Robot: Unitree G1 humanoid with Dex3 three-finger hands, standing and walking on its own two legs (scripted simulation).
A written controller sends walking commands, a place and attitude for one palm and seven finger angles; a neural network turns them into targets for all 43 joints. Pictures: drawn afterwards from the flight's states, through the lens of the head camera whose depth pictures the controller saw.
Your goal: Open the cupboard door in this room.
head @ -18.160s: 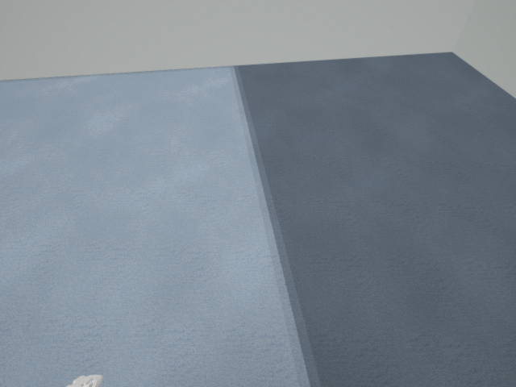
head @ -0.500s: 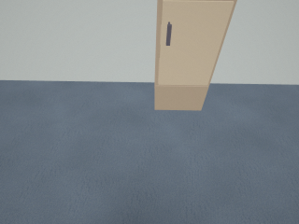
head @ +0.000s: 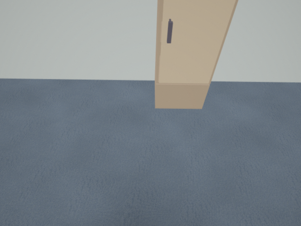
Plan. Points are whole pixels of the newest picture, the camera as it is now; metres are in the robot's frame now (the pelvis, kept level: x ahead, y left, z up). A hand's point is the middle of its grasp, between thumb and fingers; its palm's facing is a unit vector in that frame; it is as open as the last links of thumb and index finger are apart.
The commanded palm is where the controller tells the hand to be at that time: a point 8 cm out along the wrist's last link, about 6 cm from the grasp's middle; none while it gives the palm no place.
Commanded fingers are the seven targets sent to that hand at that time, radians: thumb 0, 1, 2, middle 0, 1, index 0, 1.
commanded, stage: walk to a spot facing it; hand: left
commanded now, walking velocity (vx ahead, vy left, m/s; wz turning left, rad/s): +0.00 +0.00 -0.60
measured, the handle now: (169, 30) +1.15 -0.04 -0.03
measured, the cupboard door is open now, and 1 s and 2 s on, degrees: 0 0 0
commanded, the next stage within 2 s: turn to face it in 1.70 s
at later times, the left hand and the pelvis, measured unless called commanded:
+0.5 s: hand out of the picture +0.08 +0.21 -0.17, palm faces -0.19 -0.95 -0.25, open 7.4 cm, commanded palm none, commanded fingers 0.00 0.90 0.90 -0.20 -0.30 -0.20 -0.30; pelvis -0.03 +0.02 -0.01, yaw -14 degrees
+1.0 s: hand out of the picture +0.11 +0.18 -0.18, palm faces -0.38 -0.91 -0.19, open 7.4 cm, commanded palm none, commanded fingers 0.00 0.90 0.90 -0.20 -0.30 -0.20 -0.30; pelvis +0.05 -0.01 +0.00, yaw -28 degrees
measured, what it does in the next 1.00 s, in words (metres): steps on the spot, turning right: right foot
